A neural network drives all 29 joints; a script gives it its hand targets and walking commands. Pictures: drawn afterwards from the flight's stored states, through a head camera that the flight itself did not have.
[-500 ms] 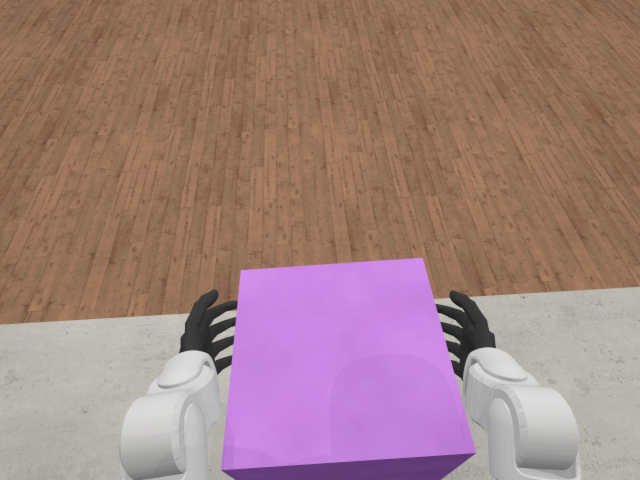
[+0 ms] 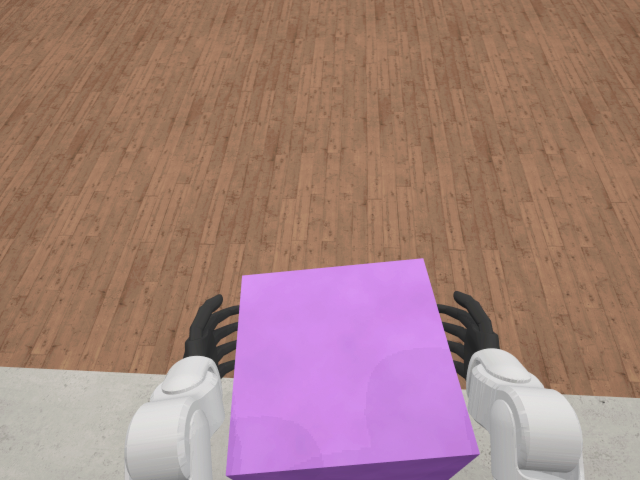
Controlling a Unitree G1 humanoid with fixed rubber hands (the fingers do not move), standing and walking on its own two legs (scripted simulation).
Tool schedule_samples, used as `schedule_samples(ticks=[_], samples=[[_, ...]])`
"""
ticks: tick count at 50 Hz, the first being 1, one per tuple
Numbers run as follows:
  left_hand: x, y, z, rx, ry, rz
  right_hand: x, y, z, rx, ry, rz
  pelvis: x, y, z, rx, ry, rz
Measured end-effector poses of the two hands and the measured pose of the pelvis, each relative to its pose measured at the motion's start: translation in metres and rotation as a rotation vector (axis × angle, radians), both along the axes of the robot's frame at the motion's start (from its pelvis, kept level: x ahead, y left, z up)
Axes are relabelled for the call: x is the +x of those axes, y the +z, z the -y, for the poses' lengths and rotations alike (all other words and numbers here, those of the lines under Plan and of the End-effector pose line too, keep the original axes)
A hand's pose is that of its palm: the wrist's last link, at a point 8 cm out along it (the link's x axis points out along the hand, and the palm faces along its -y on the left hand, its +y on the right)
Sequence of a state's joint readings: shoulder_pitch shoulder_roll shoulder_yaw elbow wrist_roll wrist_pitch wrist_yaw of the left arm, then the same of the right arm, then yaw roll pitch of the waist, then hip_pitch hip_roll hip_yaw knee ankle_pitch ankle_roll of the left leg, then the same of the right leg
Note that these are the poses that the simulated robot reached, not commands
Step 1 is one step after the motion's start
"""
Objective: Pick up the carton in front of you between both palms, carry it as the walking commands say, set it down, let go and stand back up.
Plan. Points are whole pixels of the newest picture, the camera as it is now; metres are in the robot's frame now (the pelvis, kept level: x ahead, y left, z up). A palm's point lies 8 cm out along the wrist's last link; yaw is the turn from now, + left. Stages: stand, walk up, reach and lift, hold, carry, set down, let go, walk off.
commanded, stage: carry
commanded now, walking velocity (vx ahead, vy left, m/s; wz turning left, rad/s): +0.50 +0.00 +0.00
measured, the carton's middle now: (344, 390) +0.23 +0.00 -0.01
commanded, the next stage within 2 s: none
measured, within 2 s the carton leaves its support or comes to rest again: neither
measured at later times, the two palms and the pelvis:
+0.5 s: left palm (238, 123) +0.66 +0.17 +0.11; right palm (412, 125) +0.62 -0.13 +0.11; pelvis +0.33 +0.04 -0.01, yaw -4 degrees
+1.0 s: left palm (259, 38) +1.00 +0.16 +0.12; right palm (387, 31) +1.02 -0.14 +0.11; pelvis +0.66 -0.01 +0.01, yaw -1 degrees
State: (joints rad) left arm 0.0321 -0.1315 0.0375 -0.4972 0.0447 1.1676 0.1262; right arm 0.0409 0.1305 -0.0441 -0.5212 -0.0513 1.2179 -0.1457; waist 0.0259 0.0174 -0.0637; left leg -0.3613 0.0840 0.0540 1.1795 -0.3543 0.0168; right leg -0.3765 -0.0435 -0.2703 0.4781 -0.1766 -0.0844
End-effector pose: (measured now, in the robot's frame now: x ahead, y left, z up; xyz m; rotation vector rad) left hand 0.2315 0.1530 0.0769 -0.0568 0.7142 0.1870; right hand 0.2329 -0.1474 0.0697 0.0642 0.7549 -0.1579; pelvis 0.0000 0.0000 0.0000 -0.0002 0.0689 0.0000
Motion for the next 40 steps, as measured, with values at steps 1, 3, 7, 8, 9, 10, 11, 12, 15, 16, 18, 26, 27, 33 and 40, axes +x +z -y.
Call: schedule_samples(ticks=[1, 3, 7, 8, 9, 10, 11, 12, 15, 16, 18, 26, 27, 33, 40], samples=[[0.01, 0.003, 0.001, 0.002, 0.007, -0.002, 0.012, 0.003, 0.001, 0.0, 0.007, -0.002, 0.012, 0.004, 0.002, 0.007, 0.0, -0.003], [0.032, 0.01, 0.002, 0.008, 0.013, 0.006, 0.036, 0.008, 0.002, 0.001, 0.015, 0.008, 0.036, 0.011, 0.004, 0.019, -0.005, -0.008], [0.085, 0.024, 0.005, 0.015, 0.0, 0.046, 0.085, 0.02, 0.005, 0.006, 0.002, 0.049, 0.089, 0.017, 0.004, 0.031, -0.016, -0.011], [0.1, 0.027, 0.006, 0.016, -0.008, 0.059, 0.098, 0.022, 0.006, 0.006, -0.005, 0.061, 0.102, 0.017, 0.003, 0.031, -0.018, -0.01], [0.116, 0.029, 0.006, 0.016, -0.016, 0.072, 0.111, 0.025, 0.006, 0.005, -0.013, 0.074, 0.116, 0.017, 0.001, 0.029, -0.02, -0.009], [0.132, 0.031, 0.006, 0.015, -0.024, 0.086, 0.125, 0.027, 0.006, 0.004, -0.02, 0.088, 0.131, 0.016, 0.0, 0.027, -0.022, -0.007], [0.148, 0.033, 0.006, 0.014, -0.032, 0.1, 0.139, 0.029, 0.006, 0.002, -0.027, 0.103, 0.145, 0.014, -0.002, 0.024, -0.024, -0.005], [0.166, 0.034, 0.005, 0.01, -0.039, 0.115, 0.155, 0.031, 0.005, -0.002, -0.034, 0.118, 0.16, 0.012, -0.004, 0.019, -0.026, -0.002], [0.223, 0.036, -0.002, -0.011, -0.051, 0.163, 0.208, 0.037, -0.002, -0.009, -0.045, 0.166, 0.207, 0.001, -0.013, 0.004, -0.034, 0.007], [0.244, 0.035, -0.005, -0.022, -0.051, 0.181, 0.228, 0.038, -0.005, -0.014, -0.049, 0.184, 0.223, -0.004, -0.016, -0.001, -0.039, 0.011], [0.289, 0.032, -0.012, -0.042, -0.056, 0.222, 0.271, 0.04, -0.011, -0.027, -0.058, 0.226, 0.255, -0.018, -0.024, -0.007, -0.051, 0.024], [0.445, 0.035, -0.013, -0.064, -0.111, 0.154, 0.407, 0.045, -0.013, -0.043, -0.121, 0.16, 0.341, -0.008, -0.044, -0.002, -0.063, -0.002], [0.461, 0.039, -0.013, -0.073, -0.103, 0.156, 0.422, 0.048, -0.013, -0.036, -0.128, 0.161, 0.352, -0.005, -0.045, -0.005, -0.063, -0.008], [0.557, 0.065, -0.014, -0.075, -0.065, 0.211, 0.524, 0.074, -0.012, -0.013, -0.123, 0.215, 0.422, 0.006, -0.043, -0.01, -0.053, -0.03], [0.667, 0.074, -0.006, -0.06, -0.029, 0.228, 0.645, 0.08, -0.003, 0.004, -0.094, 0.231, 0.528, -0.002, -0.023, -0.007, -0.028, -0.039]])
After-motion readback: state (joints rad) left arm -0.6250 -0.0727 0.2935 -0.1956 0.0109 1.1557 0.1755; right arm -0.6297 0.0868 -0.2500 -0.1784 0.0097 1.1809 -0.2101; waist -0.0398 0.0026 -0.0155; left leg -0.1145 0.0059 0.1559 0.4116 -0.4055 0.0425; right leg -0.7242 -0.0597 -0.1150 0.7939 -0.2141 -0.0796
